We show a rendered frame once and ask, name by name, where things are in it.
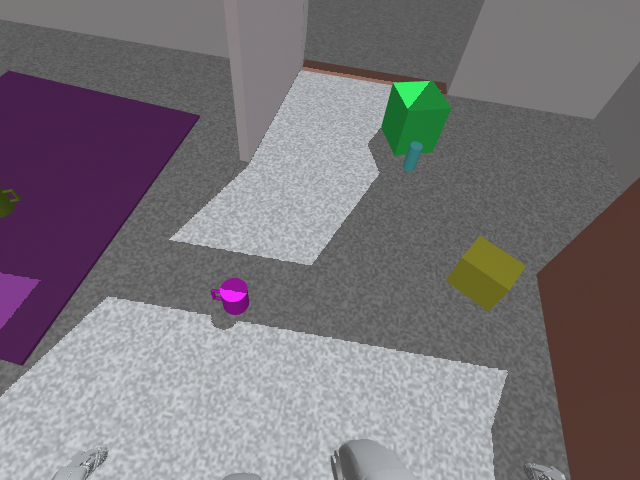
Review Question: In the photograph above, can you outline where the left robot hand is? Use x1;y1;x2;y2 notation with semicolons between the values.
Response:
51;447;108;480

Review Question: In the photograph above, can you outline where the right robot hand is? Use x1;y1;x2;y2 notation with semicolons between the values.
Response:
523;463;566;480

